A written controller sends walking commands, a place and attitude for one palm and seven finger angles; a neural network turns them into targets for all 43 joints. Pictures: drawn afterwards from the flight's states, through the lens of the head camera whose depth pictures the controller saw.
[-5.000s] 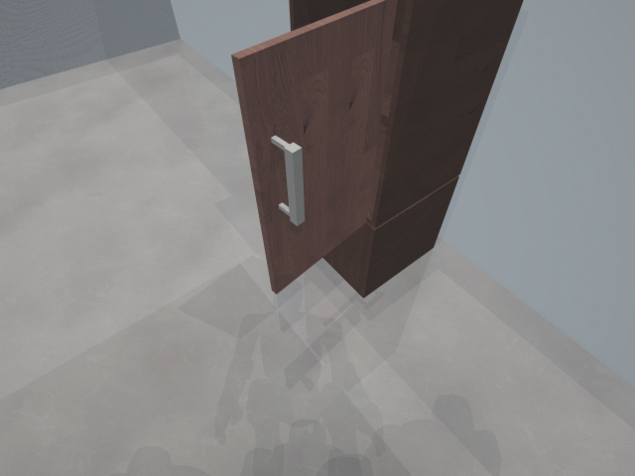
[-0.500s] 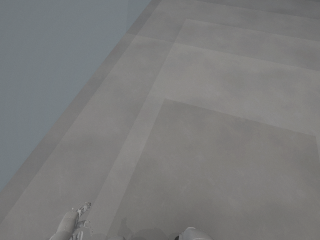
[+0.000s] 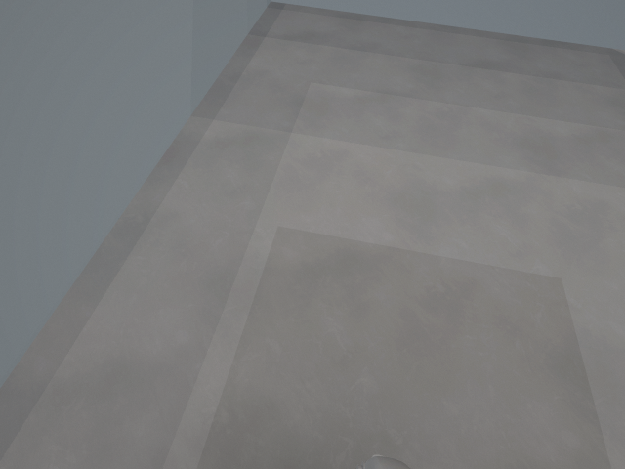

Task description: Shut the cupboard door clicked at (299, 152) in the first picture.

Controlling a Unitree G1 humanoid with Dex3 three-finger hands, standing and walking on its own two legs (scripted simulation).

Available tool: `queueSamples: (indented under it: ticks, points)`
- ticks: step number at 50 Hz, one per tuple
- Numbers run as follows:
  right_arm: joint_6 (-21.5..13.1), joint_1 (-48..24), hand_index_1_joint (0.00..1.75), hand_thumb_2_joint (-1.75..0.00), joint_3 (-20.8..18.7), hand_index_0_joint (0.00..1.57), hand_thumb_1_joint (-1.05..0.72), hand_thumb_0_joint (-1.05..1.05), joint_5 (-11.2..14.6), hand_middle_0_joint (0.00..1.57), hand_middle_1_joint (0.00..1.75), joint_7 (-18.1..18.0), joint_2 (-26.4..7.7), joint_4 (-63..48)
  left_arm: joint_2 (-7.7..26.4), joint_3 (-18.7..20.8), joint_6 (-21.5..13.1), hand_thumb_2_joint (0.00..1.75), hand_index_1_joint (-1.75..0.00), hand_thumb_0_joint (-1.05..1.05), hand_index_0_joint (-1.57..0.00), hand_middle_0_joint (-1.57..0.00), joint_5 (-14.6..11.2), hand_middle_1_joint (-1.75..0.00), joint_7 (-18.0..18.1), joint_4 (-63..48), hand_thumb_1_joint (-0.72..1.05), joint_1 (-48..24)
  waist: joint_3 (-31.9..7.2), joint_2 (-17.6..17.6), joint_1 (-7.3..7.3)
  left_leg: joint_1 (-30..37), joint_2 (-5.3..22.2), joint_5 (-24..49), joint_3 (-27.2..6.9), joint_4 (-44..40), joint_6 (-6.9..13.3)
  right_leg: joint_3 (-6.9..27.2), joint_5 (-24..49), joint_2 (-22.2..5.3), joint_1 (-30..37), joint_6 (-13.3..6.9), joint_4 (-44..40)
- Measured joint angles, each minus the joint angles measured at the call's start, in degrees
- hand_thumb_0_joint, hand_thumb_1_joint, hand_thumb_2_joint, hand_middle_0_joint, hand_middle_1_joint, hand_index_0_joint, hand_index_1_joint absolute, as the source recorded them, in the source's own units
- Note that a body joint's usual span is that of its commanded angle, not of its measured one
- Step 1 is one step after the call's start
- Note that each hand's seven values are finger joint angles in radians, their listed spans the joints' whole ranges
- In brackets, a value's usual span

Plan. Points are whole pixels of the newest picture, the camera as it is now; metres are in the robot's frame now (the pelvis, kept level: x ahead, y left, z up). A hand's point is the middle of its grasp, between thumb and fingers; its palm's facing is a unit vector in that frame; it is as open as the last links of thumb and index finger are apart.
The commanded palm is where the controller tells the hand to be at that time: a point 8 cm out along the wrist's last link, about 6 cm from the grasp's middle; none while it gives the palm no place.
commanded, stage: walk around to get in front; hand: left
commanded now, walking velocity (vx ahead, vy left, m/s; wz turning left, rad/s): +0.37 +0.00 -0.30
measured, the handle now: out of the picture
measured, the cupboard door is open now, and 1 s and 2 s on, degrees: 97 97 97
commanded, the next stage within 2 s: walk to a spot facing it in 0.18 s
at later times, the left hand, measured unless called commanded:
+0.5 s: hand (237, 386) +0.27 +0.14 -0.20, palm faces +0.02 -0.99 -0.16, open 7.2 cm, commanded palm none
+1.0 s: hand (260, 342) +0.33 +0.11 -0.16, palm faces +0.31 -0.91 -0.26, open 7.4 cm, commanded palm none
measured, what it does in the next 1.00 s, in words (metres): walks ahead, turning left: right foot, then left foot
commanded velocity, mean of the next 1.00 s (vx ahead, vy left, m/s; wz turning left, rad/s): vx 0.08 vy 0.00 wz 0.41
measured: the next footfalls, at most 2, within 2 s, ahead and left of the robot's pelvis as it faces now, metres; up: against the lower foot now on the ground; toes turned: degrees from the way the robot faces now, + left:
right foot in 0.16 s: +0.19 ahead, -0.15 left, +0.00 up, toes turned -10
left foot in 0.48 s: +0.35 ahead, +0.07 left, +0.00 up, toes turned +8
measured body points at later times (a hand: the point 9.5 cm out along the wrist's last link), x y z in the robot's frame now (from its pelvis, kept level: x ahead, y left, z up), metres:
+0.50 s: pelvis +0.23 -0.04 -0.02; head +0.25 -0.02 +0.43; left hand +0.27 +0.20 -0.18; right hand +0.26 -0.28 -0.16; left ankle +0.31 +0.06 -0.74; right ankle +0.15 -0.15 -0.74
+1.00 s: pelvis +0.32 -0.10 +0.00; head +0.37 -0.09 +0.44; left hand +0.32 +0.16 -0.14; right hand +0.49 -0.33 -0.15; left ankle +0.27 +0.03 -0.68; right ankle +0.32 -0.21 -0.74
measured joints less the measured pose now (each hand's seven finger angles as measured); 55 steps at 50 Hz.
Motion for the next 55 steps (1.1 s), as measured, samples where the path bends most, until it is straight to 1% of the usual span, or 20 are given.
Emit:
queueSamples:
  ticks: [4,7,9,12,14,18,23,24,25,27,29,31,35,40,41,43,45,47,51,55]
  points:
    - [1.0,3.8,0.30,-0.90,-0.6,0.21,-0.94,0.00,-0.2,0.20,0.30,0.6,-1.7,2.8,-0.8,-0.5,-0.2,0.90,-0.30,0.01,-0.20,-0.19,0.0,-0.30,-0.4,-1.4,0.91,-2.8,0.6,1.4,-1.47,5.0,1.3,-2.0,1.7,-2.6,-1.4,-2.1,2.4,-1.3,0.7,0.3,-15.2]
    - [2.0,6.8,0.30,-0.90,-0.8,0.21,-0.93,0.00,-0.2,0.20,0.30,0.9,-2.5,4.7,-0.6,-0.7,-0.7,0.90,-0.30,0.01,-0.20,-0.19,0.1,-0.30,-0.6,-2.0,0.91,-4.9,1.2,1.8,-2.76,7.5,2.7,-6.3,2.7,0.3,-3.3,-3.9,4.2,-0.4,4.4,-0.3,-23.6]
    - [2.7,8.9,0.30,-0.90,-0.7,0.21,-0.93,0.00,0.4,0.20,0.30,1.1,-2.7,6.1,-0.1,-0.7,-2.2,0.90,-0.30,0.01,-0.20,-0.19,0.1,-0.30,-0.3,-2.6,0.91,-5.9,1.2,1.0,-2.91,5.2,3.4,-10.8,2.3,10.1,-3.1,-3.7,4.8,-0.1,6.6,-1.7,-25.7]
    - [4.6,7.4,0.30,-0.90,-1.1,0.20,-0.92,0.01,0.9,0.20,0.30,1.2,-3.5,8.4,-1.3,-0.8,-3.4,0.90,-0.30,0.00,-0.20,-0.19,-0.7,-0.30,1.0,-2.5,0.91,-6.5,2.7,2.7,-3.08,-4.3,3.0,-13.9,-3.7,32.4,-1.7,-4.8,2.1,1.5,8.8,-2.0,-23.2]
    - [4.8,5.8,0.30,-0.90,-1.2,0.20,-0.92,0.01,0.7,0.20,0.30,1.1,-3.2,8.4,-2.0,-1.1,-3.4,0.90,-0.30,0.00,-0.20,-0.19,-0.7,-0.30,1.8,-1.9,0.91,-5.3,2.3,2.6,-3.40,-9.5,2.8,-11.5,-4.5,36.7,-1.8,-5.1,2.0,2.2,12.0,-1.7,-26.6]
    - [4.1,2.7,0.30,-0.90,-1.0,0.20,-0.92,0.01,0.8,0.19,0.30,1.2,-1.5,6.1,-2.0,-0.9,-3.6,0.90,-0.30,0.00,-0.20,-0.20,-0.8,-0.30,2.9,0.4,0.94,-2.6,0.8,1.0,-3.78,-14.7,2.4,-6.4,-3.9,27.3,-2.3,-5.2,2.8,2.9,17.9,-1.7,-34.0]
    - [2.9,0.2,0.30,-0.90,-0.2,0.20,-0.92,0.01,0.9,0.19,0.30,1.5,0.3,4.2,-1.5,-1.6,-3.0,0.90,-0.30,0.00,-0.20,-0.20,-0.9,-0.30,2.9,3.0,0.94,-1.1,1.0,0.7,-3.47,-13.2,0.5,4.9,-2.6,11.0,-1.7,-7.4,-1.5,2.6,23.5,0.0,-34.2]
    - [2.6,0.1,0.30,-0.90,-0.2,0.20,-0.92,0.01,0.8,0.19,0.30,1.5,0.0,3.9,-1.8,-1.7,-2.6,0.90,-0.30,0.00,-0.20,-0.20,-1.0,-0.30,3.0,3.0,0.93,-0.5,0.9,1.0,-3.17,-12.0,0.2,8.0,-2.8,8.9,-0.7,-7.9,-3.7,2.5,23.6,0.5,-31.7]
    - [2.5,-0.1,0.30,-0.90,-0.2,0.20,-0.93,0.01,0.6,0.19,0.30,1.4,-0.1,3.7,-1.8,-1.7,-2.2,0.90,-0.30,0.00,-0.20,-0.20,-1.2,-0.30,3.1,2.9,0.93,-0.1,0.4,1.0,-3.07,-11.7,-0.2,5.1,-2.9,9.6,1.2,-8.2,-6.0,1.9,22.3,0.9,-27.5]
    - [2.7,-1.1,0.30,-0.90,0.1,0.20,-0.93,0.01,0.3,0.20,0.30,0.8,0.4,3.4,-1.3,-1.8,-0.7,0.90,-0.30,0.00,-0.20,-0.20,-1.4,-0.30,3.4,2.7,0.93,-0.6,0.6,-0.2,-3.05,-12.5,-1.7,0.5,-3.1,12.5,3.0,-5.2,-12.9,1.3,17.2,1.8,-14.3]
    - [3.0,-1.7,0.30,-0.90,0.2,0.20,-0.93,0.00,0.2,0.20,0.30,0.2,0.7,2.7,-1.1,-1.5,0.3,0.90,-0.30,0.00,-0.20,-0.20,-1.3,-0.30,3.5,2.3,0.92,-2.0,0.8,-0.4,-2.81,-12.3,-2.6,0.3,-3.9,12.2,2.8,-2.6,-14.2,1.6,11.7,2.6,-3.0]
    - [3.3,-2.0,0.30,-0.90,0.2,0.20,-0.93,0.00,0.3,0.20,0.30,-0.1,0.6,2.3,-1.1,-1.2,0.8,0.90,-0.30,0.00,-0.20,-0.19,-1.3,-0.30,3.3,1.3,0.92,-3.5,1.2,-0.2,-2.44,-11.6,-3.3,1.0,-5.0,10.3,2.7,-1.1,-12.5,1.5,7.8,3.3,1.2]
    - [4.4,-2.6,0.30,-0.90,-0.1,0.21,-0.92,0.00,0.3,0.20,0.30,0.1,-0.4,1.7,-1.5,-1.0,1.3,0.90,-0.30,0.01,-0.20,-0.19,-1.3,-0.30,3.1,-1.7,0.91,-5.8,1.5,1.3,-2.10,-10.1,-3.8,2.5,-7.8,6.7,1.9,0.5,-10.2,1.1,5.0,4.0,-4.4]
    - [6.6,-2.8,0.30,-0.90,-1.6,0.21,-0.91,0.01,0.5,0.20,0.30,0.7,-2.1,0.2,-1.4,-0.9,0.8,0.90,-0.30,0.00,-0.20,-0.19,-1.1,-0.30,3.0,-5.1,0.91,-6.5,0.9,3.0,-2.64,-10.4,-4.1,1.7,-12.1,7.7,-0.4,0.4,-3.7,1.5,10.3,3.8,-23.2]
    - [7.0,-2.7,0.30,-0.90,-1.9,0.21,-0.91,0.01,0.7,0.20,0.30,0.9,-2.3,-0.1,-1.0,-0.9,0.4,0.90,-0.30,0.00,-0.20,-0.19,-0.8,-0.30,3.1,-5.9,0.91,-6.0,0.4,2.2,-2.34,-11.4,-4.8,-0.9,-12.1,9.7,-0.7,0.5,-0.3,0.7,11.4,2.7,-26.7]
    - [8.0,-3.3,0.30,-0.90,-2.8,0.21,-0.91,0.01,0.9,0.20,0.30,1.3,-3.5,-0.2,-1.2,-1.1,0.2,0.90,-0.30,0.00,-0.20,-0.20,-0.4,-0.30,3.4,-6.3,0.91,-5.7,0.8,2.7,-2.31,-14.3,-4.8,-9.8,-11.7,19.8,-1.2,-1.4,0.2,0.2,11.7,1.2,-25.1]
    - [8.7,-3.9,0.30,-0.90,-3.4,0.20,-0.91,0.01,0.8,0.20,0.30,1.6,-4.7,-0.3,-1.6,-1.5,0.2,0.90,-0.30,0.00,-0.20,-0.20,-0.4,-0.30,3.6,-6.5,0.91,-4.9,1.0,2.8,-2.35,-17.3,-4.5,-11.9,-10.0,31.2,-1.8,-3.3,-1.4,-0.6,13.5,0.7,-25.9]
    - [8.9,-4.6,0.30,-0.90,-3.6,0.20,-0.91,0.01,0.9,0.20,0.30,1.8,-5.3,-0.6,-1.6,-1.7,0.1,0.90,-0.30,0.00,-0.20,-0.20,-0.3,-0.30,3.8,-6.4,0.91,-3.8,1.2,2.0,-2.40,-18.2,-3.8,-11.9,-8.0,36.1,-2.6,-4.7,-1.6,-1.5,15.5,0.6,-28.1]
    - [8.5,-6.4,0.30,-0.90,-3.0,0.20,-0.92,0.01,1.2,0.19,0.30,2.1,-5.6,-1.8,-1.1,-2.1,-0.5,0.90,-0.30,0.00,-0.20,-0.20,-0.3,-0.30,3.7,-6.0,0.91,-2.0,2.4,-0.5,-2.01,-14.9,-3.3,-11.5,-4.6,28.1,-3.4,-7.4,-1.6,-3.5,18.1,0.7,-30.6]
    - [8.0,-8.8,0.30,-0.90,-2.1,0.20,-0.92,0.01,1.3,0.19,0.30,2.4,-5.7,-3.2,-0.3,-2.3,-0.5,0.90,-0.30,0.00,-0.20,-0.20,-0.4,-0.30,3.4,-5.5,0.91,-0.4,3.8,-1.6,-1.12,-10.4,-4.0,-8.1,-2.4,16.2,-2.5,-10.3,-4.2,-4.8,18.6,1.4,-28.2]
